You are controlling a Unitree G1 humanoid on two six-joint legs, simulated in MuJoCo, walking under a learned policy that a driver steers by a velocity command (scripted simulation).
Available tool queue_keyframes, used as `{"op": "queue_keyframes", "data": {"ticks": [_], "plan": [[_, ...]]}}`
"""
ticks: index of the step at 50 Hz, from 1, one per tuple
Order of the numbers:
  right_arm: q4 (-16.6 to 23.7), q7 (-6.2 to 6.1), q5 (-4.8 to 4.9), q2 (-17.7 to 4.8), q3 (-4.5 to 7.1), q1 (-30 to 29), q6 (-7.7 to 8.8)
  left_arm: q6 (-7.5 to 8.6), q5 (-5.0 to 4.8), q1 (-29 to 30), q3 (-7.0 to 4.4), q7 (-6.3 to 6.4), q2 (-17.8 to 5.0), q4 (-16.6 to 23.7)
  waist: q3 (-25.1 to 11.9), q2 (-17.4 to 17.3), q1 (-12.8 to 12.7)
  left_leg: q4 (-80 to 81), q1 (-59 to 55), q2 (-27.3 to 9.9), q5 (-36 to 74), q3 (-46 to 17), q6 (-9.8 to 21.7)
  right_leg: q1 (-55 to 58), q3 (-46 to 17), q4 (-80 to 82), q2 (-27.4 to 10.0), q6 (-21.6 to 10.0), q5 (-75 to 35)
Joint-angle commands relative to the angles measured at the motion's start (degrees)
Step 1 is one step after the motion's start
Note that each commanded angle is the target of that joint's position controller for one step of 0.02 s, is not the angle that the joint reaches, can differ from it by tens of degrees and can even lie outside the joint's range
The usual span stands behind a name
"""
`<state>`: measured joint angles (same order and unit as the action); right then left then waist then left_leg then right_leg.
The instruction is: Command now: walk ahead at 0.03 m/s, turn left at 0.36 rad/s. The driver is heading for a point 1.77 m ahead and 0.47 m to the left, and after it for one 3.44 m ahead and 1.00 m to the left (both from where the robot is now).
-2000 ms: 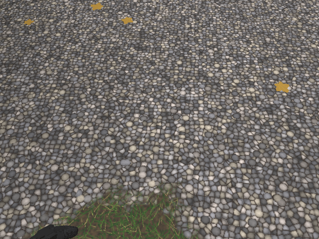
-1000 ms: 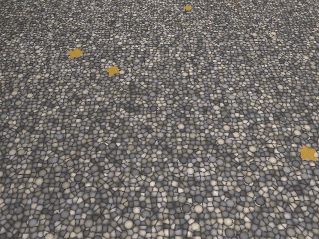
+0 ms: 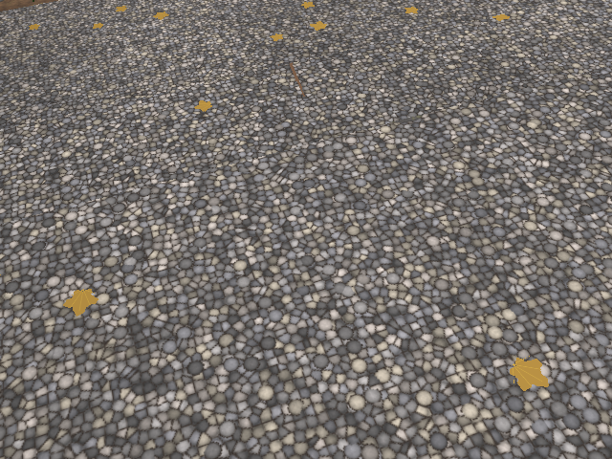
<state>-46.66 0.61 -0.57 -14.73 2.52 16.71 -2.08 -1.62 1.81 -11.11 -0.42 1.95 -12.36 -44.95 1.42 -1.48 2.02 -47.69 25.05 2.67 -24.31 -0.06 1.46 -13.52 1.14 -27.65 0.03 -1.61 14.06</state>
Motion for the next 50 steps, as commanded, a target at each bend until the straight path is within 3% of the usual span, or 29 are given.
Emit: {"op": "queue_keyframes", "data": {"ticks": [1,5,7,9,10,11,12,13,14,15,16,18,19,21,27,32,34,36,37,38,39,40,41,42,44,50], "plan": [[2.6,-0.49,-0.64,-5.8,2.52,3.0,-0.48,1.31,-0.5,3.7,-2.15,1.15,-7.8,3.9,-0.7,9.2,0.9,-12.2,2.8,-1.1,-2.2,-0.5,-0.9,1.7,-7.7,10.8,-14.4,-10.3,-22.8],[4.8,0.49,-0.07,-3.2,1.69,-1.5,-1.01,1.08,-0.5,0.1,-2.94,0.95,-8.9,2.7,-3.1,10.4,-2.6,-1.0,0.0,-2.0,-2.8,1.8,-2.2,8.0,-4.3,6.5,-14.7,-9.9,-26.6],[6.0,0.83,0.35,-3.7,1.7,-2.7,-1.31,0.8,-0.26,-0.7,-3.77,0.45,-10.7,2.2,-3.9,12.1,-3.6,4.1,-3.0,-1.6,-3.4,3.1,-1.7,8.5,-4.6,5.0,-16.0,-9.9,-26.5],[6.4,0.99,0.55,-4.1,1.8,-1.8,-1.19,0.48,-0.37,-0.2,-4.43,0.04,-12.0,2.0,-4.2,11.8,-2.9,10.9,-6.7,-0.9,-0.7,4.7,-0.7,7.8,-4.1,2.5,-16.4,-8.8,-25.7],[6.1,0.91,0.39,-3.8,1.73,-0.3,-0.84,0.29,-0.72,0.6,-4.68,-0.05,-12.4,2.0,-4.3,10.6,-1.4,17.8,-10.6,-0.2,4.8,5.7,0.0,5.8,-2.4,-0.3,-15.6,-7.1,-23.2],[6.1,0.52,-0.1,-4.7,1.87,0.0,-0.2,0.32,-0.7,-0.7,-4.84,-0.17,-12.2,1.4,-4.0,7.2,-0.8,25.5,-15.0,-0.6,11.9,2.7,0.7,2.0,-0.1,-4.6,-14.1,-3.7,-16.0],[6.6,0.03,-0.98,-10.2,3.04,0.9,0.66,0.16,-0.29,-2.5,-4.41,-0.54,-9.6,2.2,-3.8,-5.7,-1.4,31.5,-21.1,-11.3,19.3,-13.3,3.0,-8.1,4.9,-17.3,-9.0,0.7,-0.1],[6.2,0.26,-0.59,-18.2,5.14,4.5,0.85,-0.55,-0.71,3.6,-3.13,0.24,-6.3,6.7,-0.6,-17.7,1.2,31.2,-19.8,-24.3,41.8,-30.1,12.3,-20.7,4.6,-24.6,1.5,3.1,22.2],[5.4,0.1,-0.35,-15.6,4.83,7.4,0.84,-1.13,-0.2,5.3,-3.38,0.63,-8.2,6.3,-1.5,-8.2,2.4,30.1,-20.4,-24.0,43.9,-28.0,15.9,-20.9,-1.9,-32.9,-0.8,2.9,22.5],[5.7,-0.25,-0.01,-12.8,4.01,4.2,0.6,-1.22,-0.97,4.2,-3.57,0.27,-8.3,5.3,-0.3,-4.8,0.4,29.6,-18.8,-20.6,40.1,-23.1,15.5,-20.8,-3.2,-35.3,-1.4,2.6,18.0],[6.7,-0.6,-0.04,-10.9,3.44,-0.5,0.14,-0.81,-1.48,3.1,-3.73,-0.12,-8.7,4.3,0.9,-3.3,-1.7,30.1,-17.4,-16.4,35.3,-19.4,12.8,-20.4,-3.9,-34.0,-2.1,2.5,13.0],[7.9,-0.92,0.48,-9.5,3.04,-3.9,-0.02,-0.49,-0.25,1.2,-4.19,-0.7,-10.0,3.3,-1.3,-5.2,-2.6,29.5,-19.0,-12.5,37.8,-16.4,11.0,-19.2,-3.2,-34.4,-1.3,3.1,8.0],[7.9,-0.8,0.59,-9.5,3.06,-3.3,0.02,-0.55,-0.21,0.5,-4.2,-0.98,-9.8,3.1,-2.8,-4.5,-2.5,29.1,-19.7,-12.1,38.7,-16.1,11.0,-18.6,-3.1,-34.8,-0.8,3.4,7.1],[7.6,-0.72,0.67,-10.2,3.39,-1.7,0.19,-0.72,-0.54,1.0,-3.99,-1.13,-9.1,3.6,-3.3,-3.4,-1.9,28.9,-21.1,-12.0,37.0,-17.1,11.2,-19.3,-3.3,-33.0,-0.5,4.0,6.4],[7.5,-0.91,-0.13,-11.6,3.99,0.7,-0.15,-0.83,-0.71,4.1,-3.57,-0.65,-9.1,5.5,-2.2,-5.2,0.4,28.6,-20.7,-12.0,27.9,-23.3,12.4,-18.8,-4.3,-23.5,0.5,4.2,7.5],[8.2,-0.39,-0.6,-12.6,4.42,-1.2,-0.53,-0.09,-1.36,4.1,-3.14,-0.29,-9.2,6.7,-2.9,-5.6,0.1,26.7,-16.7,-10.8,29.9,-28.0,11.6,-11.6,-4.7,-16.3,2.6,3.0,9.0],[8.2,-0.01,-0.7,-12.7,4.66,-1.7,-0.68,0.53,-1.26,2.5,-2.94,-0.37,-9.4,7.0,-4.4,-5.4,-0.6,27.9,-14.2,-9.2,14.6,-30.8,11.1,-6.1,-4.6,-11.5,3.7,2.0,10.5],[8.9,0.24,-0.59,-11.7,4.51,-5.8,-0.92,1.28,-1.23,-2.0,-2.62,0.06,-8.3,6.0,-2.2,-4.6,-4.8,27.7,-4.2,-5.2,-4.1,-31.2,8.2,6.4,-4.0,1.7,4.3,0.6,6.6],[9.3,0.02,-0.2,-9.7,3.98,-6.3,-0.6,1.8,-0.99,-4.7,-3.1,0.78,-10.2,5.3,-1.0,-0.3,-6.4,23.3,4.0,-1.4,-12.6,-27.7,5.0,14.2,-8.3,9.1,0.1,-0.6,8.8],[9.4,-0.3,-0.13,-4.1,2.58,-3.0,-0.08,2.2,-0.47,-8.1,-3.73,1.36,-14.7,5.5,-4.0,11.2,-5.8,5.2,8.4,4.9,-15.5,-15.9,1.7,19.6,-24.2,16.0,-15.4,-3.0,23.7],[10.4,-0.65,-1.16,-7.0,2.97,-5.4,0.49,2.26,0.97,-5.7,-5.08,0.97,-20.3,5.5,1.2,13.2,-5.6,-3.3,16.6,9.0,-7.8,-10.6,1.1,11.6,-40.0,22.4,-21.6,-8.0,32.7],[10.2,-0.51,-2.13,-10.2,3.63,-6.1,0.94,2.43,0.91,-3.8,-4.64,0.5,-16.8,5.0,4.4,7.7,-3.1,-7.8,15.2,3.5,-2.1,-12.6,1.2,6.9,-37.3,21.1,-20.7,-9.4,32.6],[8.6,0.29,-1.9,-10.1,3.69,-4.2,1.31,2.81,0.08,-1.4,-3.66,-0.08,-13.2,5.1,4.7,7.2,-1.6,-9.3,13.8,2.9,1.7,-11.7,0.6,6.1,-31.8,20.9,-16.9,-8.5,28.9],[6.9,0.95,-1.71,-9.4,3.44,-1.9,1.44,3.24,-0.14,-0.4,-3.21,-0.62,-11.5,5.2,4.1,7.9,-0.8,-10.7,12.4,2.7,4.5,-10.5,-0.2,6.6,-26.0,20.9,-13.6,-7.4,23.2],[5.5,2.04,-2.11,-8.2,3.06,-1.0,1.7,4.29,-0.32,-2.5,-2.92,-1.0,-10.2,3.9,3.2,9.2,-1.5,-12.9,11.7,2.1,8.1,-8.7,-0.8,7.4,-19.7,21.1,-10.8,-7.3,16.1],[6.9,2.65,-1.92,-6.5,1.87,-10.2,2.35,6.13,-0.9,-10.7,-3.88,-1.88,-11.1,-0.8,4.1,8.2,-5.1,-3.3,17.0,-1.6,12.6,-4.8,-2.7,14.2,-14.8,21.7,-11.8,-9.4,5.4]]}}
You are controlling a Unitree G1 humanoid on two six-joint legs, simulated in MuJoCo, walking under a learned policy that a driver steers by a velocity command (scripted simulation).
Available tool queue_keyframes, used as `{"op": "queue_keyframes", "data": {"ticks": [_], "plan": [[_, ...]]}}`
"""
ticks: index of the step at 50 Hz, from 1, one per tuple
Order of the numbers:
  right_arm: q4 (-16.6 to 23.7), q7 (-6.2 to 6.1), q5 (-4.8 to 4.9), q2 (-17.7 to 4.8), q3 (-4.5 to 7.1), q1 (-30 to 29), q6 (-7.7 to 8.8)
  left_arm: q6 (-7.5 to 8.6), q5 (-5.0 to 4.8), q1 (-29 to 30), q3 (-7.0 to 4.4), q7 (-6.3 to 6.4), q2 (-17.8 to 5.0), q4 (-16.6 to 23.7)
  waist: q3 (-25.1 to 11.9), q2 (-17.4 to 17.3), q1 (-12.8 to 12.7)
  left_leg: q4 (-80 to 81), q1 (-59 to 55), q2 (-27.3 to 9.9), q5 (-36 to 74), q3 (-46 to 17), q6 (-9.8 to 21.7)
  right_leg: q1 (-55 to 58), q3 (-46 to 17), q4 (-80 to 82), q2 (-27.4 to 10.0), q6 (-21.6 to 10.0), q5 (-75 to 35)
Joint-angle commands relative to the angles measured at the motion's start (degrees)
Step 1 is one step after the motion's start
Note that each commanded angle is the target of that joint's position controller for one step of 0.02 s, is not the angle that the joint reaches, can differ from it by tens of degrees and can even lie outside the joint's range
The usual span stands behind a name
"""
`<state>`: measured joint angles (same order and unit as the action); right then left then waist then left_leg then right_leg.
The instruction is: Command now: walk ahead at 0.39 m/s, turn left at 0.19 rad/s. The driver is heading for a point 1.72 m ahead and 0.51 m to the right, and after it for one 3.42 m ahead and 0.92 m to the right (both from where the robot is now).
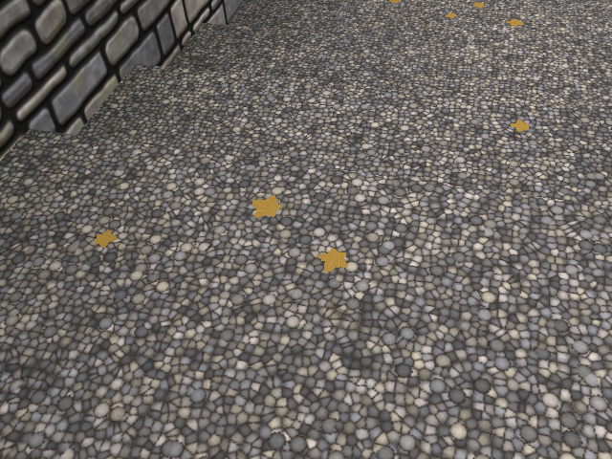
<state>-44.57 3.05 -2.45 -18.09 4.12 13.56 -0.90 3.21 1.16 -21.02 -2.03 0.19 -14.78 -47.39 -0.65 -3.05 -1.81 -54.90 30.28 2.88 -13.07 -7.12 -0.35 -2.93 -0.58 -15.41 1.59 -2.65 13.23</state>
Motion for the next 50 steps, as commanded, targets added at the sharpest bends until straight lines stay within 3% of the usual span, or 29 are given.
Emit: {"op": "queue_keyframes", "data": {"ticks": [1,4,6,8,9,10,11,12,13,14,15,17,20,23,26,30,32,34,35,36,37,38,39,40,41,43,44,46,50], "plan": [[5.1,0.36,-0.11,-2.6,-0.11,-8.6,1.32,1.34,-0.31,-1.1,-2.29,-0.19,-8.6,1.2,6.2,9.9,-1.6,6.9,10.6,-3.0,1.9,4.4,-1.2,3.3,-11.9,9.3,-13.3,-8.5,4.5],[6.6,0.75,0.26,-0.6,-1.26,-14.2,1.83,1.44,-0.08,-3.7,-2.34,-0.5,-8.6,-0.6,6.8,10.6,-3.3,16.3,4.0,-4.1,1.0,9.0,-0.7,0.3,-8.9,7.9,-13.1,-8.4,-1.3],[6.9,0.53,0.52,-0.9,-1.4,-14.5,2.05,1.36,-0.02,-4.8,-2.59,-0.63,-9.5,-1.6,6.7,11.5,-3.0,20.4,-1.7,-3.1,-1.1,11.1,0.9,-1.2,-8.3,5.7,-13.9,-8.2,-8.2],[6.0,-0.25,0.66,-1.8,-1.09,-10.3,2.53,1.08,-0.23,-4.4,-2.82,-0.59,-10.4,-2.2,5.5,11.0,-0.1,24.3,-9.8,-1.7,-0.9,11.9,3.3,-2.6,-8.1,1.9,-15.3,-7.5,-16.8],[4.0,-0.92,0.42,-2.1,-0.7,-4.6,3.1,0.94,-0.61,-3.7,-2.61,-0.54,-10.1,-2.5,3.5,8.7,3.2,28.8,-18.7,-0.4,1.7,11.8,4.3,-4.9,-6.5,-4.8,-13.7,-6.4,-24.6],[1.0,-1.83,-0.29,-4.6,0.31,4.2,3.93,1.0,-0.92,-3.7,-2.1,-0.62,-8.7,-2.5,-2.4,4.4,6.9,30.2,-31.6,-2.1,1.5,9.0,5.6,-9.4,-3.2,-16.5,-10.1,-4.8,-26.3],[0.3,-2.89,-1.61,-10.1,1.59,14.2,4.47,1.21,-1.84,-2.7,-0.58,-0.95,-4.2,0.6,-11.7,-5.3,11.1,35.0,-47.2,-19.0,-14.8,-11.0,9.3,-22.5,0.4,-35.4,-5.2,-2.3,-9.4],[-0.9,-3.13,-0.54,-14.0,2.43,15.8,4.08,0.95,-1.48,-4.1,-0.67,-0.5,-3.4,1.4,-11.8,-12.9,9.6,43.3,-46.4,-28.6,-19.9,-30.4,12.4,-33.6,0.5,-47.0,1.9,-2.0,17.0],[-0.5,-3.01,0.11,-9.4,1.22,11.0,4.01,0.25,-0.63,-1.6,-1.91,-0.15,-7.6,0.2,-4.3,-3.3,7.7,43.0,-39.0,-26.1,-21.8,-25.1,11.3,-35.1,-5.0,-51.7,-1.8,-3.2,13.1],[0.3,-2.82,0.43,-5.7,0.16,5.5,4.24,0.36,-0.85,-0.8,-1.87,-0.88,-6.5,-0.1,0.5,-1.8,5.1,44.0,-32.5,-23.1,-15.8,-17.1,9.9,-33.9,-5.2,-50.4,-4.0,-3.5,7.7],[0.6,-2.75,0.54,-3.0,-0.59,2.7,4.61,0.11,-0.98,-1.0,-1.72,-1.26,-5.3,-0.9,2.3,-2.0,3.5,45.4,-28.8,-20.1,-8.4,-10.3,8.1,-31.8,-4.5,-48.4,-5.3,-3.1,4.6],[0.0,-3.12,0.79,-0.7,-1.4,2.0,5.5,-1.14,0.3,-2.2,-1.76,-2.01,-4.2,-2.5,3.5,-3.7,2.1,46.5,-26.0,-16.4,2.2,-1.6,6.3,-29.9,-3.2,-47.7,-5.9,-1.8,1.6],[-2.0,-3.2,1.42,-1.3,-1.21,4.8,6.7,-1.95,0.32,0.6,-1.84,-2.8,-2.9,-1.8,4.1,-2.4,1.4,46.5,-27.0,-15.7,16.0,5.1,6.1,-33.8,-2.2,-48.9,-5.6,-0.9,-2.5],[-3.5,-3.37,1.43,-0.4,-1.45,7.0,6.94,-2.21,0.39,7.0,-1.64,-3.34,-2.2,0.4,5.7,-1.8,2.0,47.3,-27.9,-15.3,22.1,9.8,6.4,-38.8,-0.8,-46.1,-5.8,0.0,-7.5],[-5.0,-3.59,1.35,0.1,-1.76,8.0,7.0,-1.93,0.43,13.4,-0.78,-3.89,-0.9,2.8,7.0,-1.1,2.5,46.8,-27.7,-14.0,28.2,14.5,6.0,-37.8,2.3,-35.8,-5.0,0.1,-12.7],[-7.5,-4.47,1.44,-1.5,-1.64,11.2,6.7,-1.87,0.64,20.5,0.28,-4.45,-0.2,5.8,7.7,-0.6,3.8,45.1,-32.0,-15.5,37.7,17.8,5.4,-33.3,7.8,-23.3,-3.2,-2.1,-13.2],[-8.2,-5.06,1.38,-3.1,-1.39,11.2,6.27,-2.02,0.75,18.8,-0.04,-4.06,-1.4,5.8,5.2,-1.6,2.3,39.2,-35.8,-16.3,53.8,19.5,4.7,-28.6,10.0,-21.2,-0.1,-4.5,-9.3],[-8.3,-5.72,1.04,-5.1,-0.85,10.2,5.35,-2.11,0.92,11.8,-0.8,-3.43,-3.2,4.1,0.6,-3.2,-1.2,27.3,-37.7,-17.3,66.1,20.5,4.6,-21.0,10.7,-20.9,3.1,-7.4,-3.2],[-7.9,-5.7,0.82,-5.8,-0.6,9.6,4.81,-1.8,1.01,6.1,-1.62,-3.08,-4.8,2.4,-2.8,-3.2,-3.6,17.9,-35.8,-17.7,63.6,20.2,5.1,-14.0,9.3,-19.1,4.2,-9.1,-1.1],[-7.2,-5.26,0.94,-6.3,-0.45,8.4,4.53,-1.38,1.52,-2.1,-2.86,-2.41,-7.0,-0.1,-6.8,-0.7,-7.8,3.8,-28.9,-16.3,51.7,20.8,4.8,-2.2,6.2,-13.7,3.9,-11.4,-1.0],[-5.5,-4.61,0.42,-2.1,-1.24,10.1,4.82,-1.5,1.53,-5.0,-4.4,-1.39,-12.1,-0.8,-10.8,8.3,-6.3,-14.3,-14.8,-11.4,10.0,20.5,3.9,10.1,-11.1,-13.6,-9.8,-14.8,1.6],[-1.3,-3.58,1.56,-0.5,-1.33,10.2,5.11,-2.09,0.48,-2.2,-5.48,-1.4,-16.5,1.1,-15.1,16.0,-3.0,-31.7,7.4,1.0,-20.2,11.4,1.4,21.9,-44.3,-5.0,-21.5,-25.4,2.0],[-0.3,-3.33,0.9,-3.6,-0.97,3.3,5.89,-2.54,-0.85,-1.4,-5.3,-1.03,-14.1,0.8,-9.1,5.9,-4.9,-30.6,14.2,-3.4,-13.3,3.8,2.0,18.2,-38.9,-0.7,-20.2,-23.3,2.7],[0.6,-3.05,1.57,-3.3,-1.22,1.7,6.74,-2.44,-1.02,1.6,-4.63,-0.59,-11.6,0.7,-2.4,3.8,-2.8,-25.5,13.6,-5.9,-7.5,4.2,2.0,10.2,-31.7,0.8,-19.0,-20.9,-1.2],[-0.2,-3.21,1.51,-3.1,-1.17,2.3,6.93,-2.1,-0.76,3.7,-4.03,-0.51,-9.0,0.5,1.8,-0.4,0.3,-19.9,9.9,-7.7,-5.3,4.6,1.6,2.6,-26.3,1.7,-16.1,-18.0,-9.2],[-0.7,-3.08,-0.26,-2.0,-1.47,4.4,4.79,-0.99,-1.05,6.4,-3.25,-0.22,-7.2,0.9,1.8,0.1,3.5,-14.1,2.6,-9.3,-4.9,4.5,-0.2,-4.9,-18.5,2.5,-11.0,-15.5,-18.4],[-0.5,-2.85,-0.62,-1.6,-1.47,4.5,3.78,-0.3,-1.23,5.8,-3.16,-0.37,-7.3,0.8,1.2,0.8,3.9,-12.4,1.4,-9.2,-5.1,5.1,-1.0,-6.1,-17.0,2.5,-9.8,-15.3,-22.0],[0.6,-2.49,-0.6,-0.8,-1.62,2.5,2.67,0.37,-1.32,4.1,-3.51,-0.54,-8.8,0.2,1.3,2.0,3.9,-8.1,2.1,-9.2,-2.5,6.4,-2.2,-7.9,-14.7,3.1,-7.7,-14.6,-23.6],[4.4,-2.24,-0.26,-1.0,-1.67,-7.7,2.31,0.14,-1.28,-1.1,-3.7,-0.46,-9.3,-0.6,3.3,4.9,0.2,2.7,8.0,-8.8,6.7,7.2,-3.5,-5.5,-15.4,3.5,-6.0,-11.6,-22.0]]}}
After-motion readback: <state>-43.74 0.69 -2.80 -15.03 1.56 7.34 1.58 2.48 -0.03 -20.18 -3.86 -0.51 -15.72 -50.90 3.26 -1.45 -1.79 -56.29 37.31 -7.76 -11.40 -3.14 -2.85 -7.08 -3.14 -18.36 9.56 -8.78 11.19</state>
